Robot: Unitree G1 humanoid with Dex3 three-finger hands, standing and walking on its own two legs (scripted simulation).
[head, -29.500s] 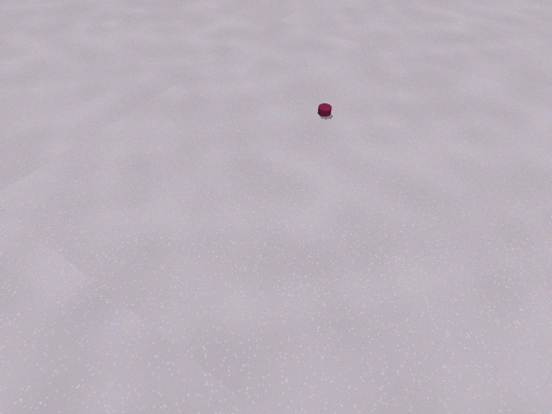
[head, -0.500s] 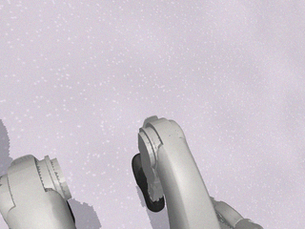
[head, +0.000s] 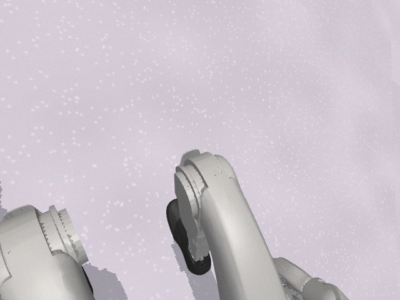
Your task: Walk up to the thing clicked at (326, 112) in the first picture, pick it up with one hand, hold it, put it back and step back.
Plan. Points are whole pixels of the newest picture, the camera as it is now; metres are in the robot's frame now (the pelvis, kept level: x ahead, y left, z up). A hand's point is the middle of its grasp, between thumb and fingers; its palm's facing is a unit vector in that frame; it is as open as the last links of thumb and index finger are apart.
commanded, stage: open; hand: left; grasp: from above
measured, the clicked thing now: out of the picture +0.43 +0.31 -0.26
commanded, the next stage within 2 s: withdraw in 0.98 s
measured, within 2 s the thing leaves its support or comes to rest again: rests again in 1.32 s
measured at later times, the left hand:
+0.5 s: hand out of the picture +0.42 +0.31 -0.24, palm faces -0.43 -0.15 -0.89, open 12.3 cm
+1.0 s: hand out of the picture +0.42 +0.31 -0.25, palm faces -0.45 -0.17 -0.88, open 13.9 cm
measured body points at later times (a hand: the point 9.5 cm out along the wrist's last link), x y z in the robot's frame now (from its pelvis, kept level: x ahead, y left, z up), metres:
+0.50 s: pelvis +0.00 +0.00 +0.01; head +0.26 +0.13 +0.35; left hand +0.44 +0.31 -0.19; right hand +0.06 -0.26 -0.05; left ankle +0.06 +0.13 -0.25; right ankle +0.12 -0.14 -0.25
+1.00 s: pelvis +0.00 +0.00 +0.01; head +0.27 +0.13 +0.34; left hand +0.44 +0.32 -0.20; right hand +0.05 -0.26 -0.05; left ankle +0.06 +0.13 -0.25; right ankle +0.12 -0.14 -0.25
